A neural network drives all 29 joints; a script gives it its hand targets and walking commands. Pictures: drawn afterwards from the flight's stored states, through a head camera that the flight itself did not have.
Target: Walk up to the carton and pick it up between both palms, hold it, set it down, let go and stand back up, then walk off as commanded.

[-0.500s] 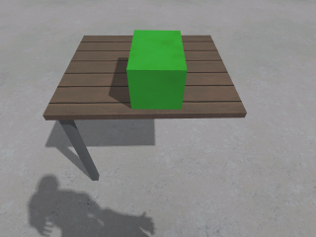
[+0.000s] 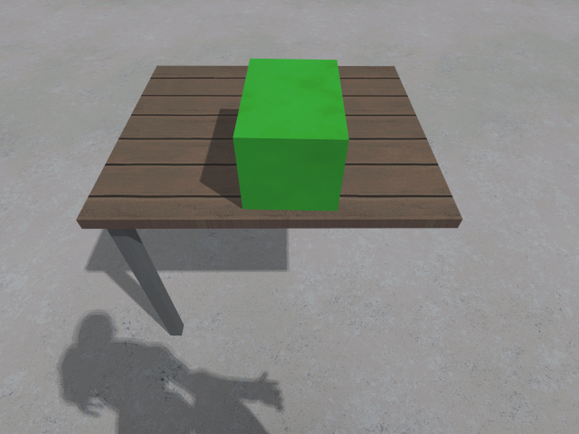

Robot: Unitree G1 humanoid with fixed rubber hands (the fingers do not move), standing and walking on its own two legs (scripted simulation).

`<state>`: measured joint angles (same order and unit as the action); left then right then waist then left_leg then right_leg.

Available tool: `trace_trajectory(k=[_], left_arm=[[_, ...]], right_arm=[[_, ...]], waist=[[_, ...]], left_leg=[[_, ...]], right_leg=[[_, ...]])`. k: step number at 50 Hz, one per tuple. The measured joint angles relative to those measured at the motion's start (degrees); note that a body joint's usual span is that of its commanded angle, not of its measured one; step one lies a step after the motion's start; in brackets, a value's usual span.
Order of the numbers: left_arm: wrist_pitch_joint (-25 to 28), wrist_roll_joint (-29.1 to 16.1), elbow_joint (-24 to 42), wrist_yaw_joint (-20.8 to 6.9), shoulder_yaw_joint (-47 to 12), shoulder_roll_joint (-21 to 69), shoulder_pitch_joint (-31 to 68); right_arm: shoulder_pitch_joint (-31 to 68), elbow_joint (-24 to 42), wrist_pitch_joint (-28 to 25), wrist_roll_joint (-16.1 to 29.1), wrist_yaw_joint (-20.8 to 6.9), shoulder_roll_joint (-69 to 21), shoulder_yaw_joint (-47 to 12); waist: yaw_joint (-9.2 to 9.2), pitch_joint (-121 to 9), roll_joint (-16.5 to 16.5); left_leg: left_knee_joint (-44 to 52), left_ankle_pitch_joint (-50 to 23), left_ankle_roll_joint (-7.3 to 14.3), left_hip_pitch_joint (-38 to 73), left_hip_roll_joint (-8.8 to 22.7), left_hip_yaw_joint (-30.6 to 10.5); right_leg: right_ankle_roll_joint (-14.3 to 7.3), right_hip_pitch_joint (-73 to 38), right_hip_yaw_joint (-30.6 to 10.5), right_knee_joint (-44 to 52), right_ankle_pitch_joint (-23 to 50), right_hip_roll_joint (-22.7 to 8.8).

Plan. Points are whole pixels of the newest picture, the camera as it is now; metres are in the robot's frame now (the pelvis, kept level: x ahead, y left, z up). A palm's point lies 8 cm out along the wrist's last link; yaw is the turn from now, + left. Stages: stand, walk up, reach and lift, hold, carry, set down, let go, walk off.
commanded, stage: stand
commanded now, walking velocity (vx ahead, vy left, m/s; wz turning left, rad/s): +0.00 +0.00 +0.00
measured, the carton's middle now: (291, 131) +0.74 -0.02 -0.01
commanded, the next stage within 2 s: none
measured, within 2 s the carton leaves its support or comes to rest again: neither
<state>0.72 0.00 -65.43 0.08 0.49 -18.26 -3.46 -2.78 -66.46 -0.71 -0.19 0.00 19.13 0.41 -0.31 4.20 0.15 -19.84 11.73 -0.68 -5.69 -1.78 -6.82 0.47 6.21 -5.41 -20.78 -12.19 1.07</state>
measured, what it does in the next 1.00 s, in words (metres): stands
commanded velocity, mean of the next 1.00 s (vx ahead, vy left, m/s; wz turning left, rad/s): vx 0.00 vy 0.00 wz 0.00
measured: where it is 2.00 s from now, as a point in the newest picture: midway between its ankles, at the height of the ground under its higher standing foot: outside the picture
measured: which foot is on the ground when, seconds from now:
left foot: down 0.00-1.00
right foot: down 0.00-1.00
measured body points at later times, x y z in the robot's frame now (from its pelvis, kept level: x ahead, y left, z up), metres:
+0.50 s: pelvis +0.01 -0.01 +0.00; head +0.02 -0.01 +0.45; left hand +0.09 +0.29 -0.13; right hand +0.08 -0.30 -0.14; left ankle -0.01 +0.13 -0.75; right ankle -0.01 -0.13 -0.75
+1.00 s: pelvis +0.00 -0.01 +0.00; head +0.01 -0.01 +0.45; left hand +0.07 +0.29 -0.14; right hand +0.07 -0.30 -0.14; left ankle -0.01 +0.13 -0.75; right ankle -0.01 -0.13 -0.75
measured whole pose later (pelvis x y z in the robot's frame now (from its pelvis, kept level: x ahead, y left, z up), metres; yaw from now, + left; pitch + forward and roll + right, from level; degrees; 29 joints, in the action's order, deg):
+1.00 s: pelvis +0.00 -0.01 +0.00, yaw +0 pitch -3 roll +0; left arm 0.6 0.1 -65.2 0.1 0.7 -18.5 -6.4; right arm -6.2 -65.5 -0.5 -0.3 0.1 19.3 0.3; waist -0.2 3.9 0.2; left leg -19.3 11.9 -1.3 -4.5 -1.0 -7.2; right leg -0.2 5.0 -5.0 -20.1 -12.1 1.7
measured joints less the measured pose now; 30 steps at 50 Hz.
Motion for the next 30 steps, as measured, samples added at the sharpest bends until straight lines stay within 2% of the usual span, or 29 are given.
trace_trajectory(k=[30], left_arm=[[-0.28, 0.19, 0.27, 0.21, 0.54, -0.42, -2.10]], right_arm=[[-2.78, 0.91, 0.33, -0.08, 0.31, -0.05, -0.21]], waist=[[-0.06, -0.37, 0.02]], left_leg=[[0.63, 0.50, -0.43, 1.50, 0.64, -0.28]], right_leg=[[-0.62, -1.58, 0.32, 0.75, -0.34, 0.55]])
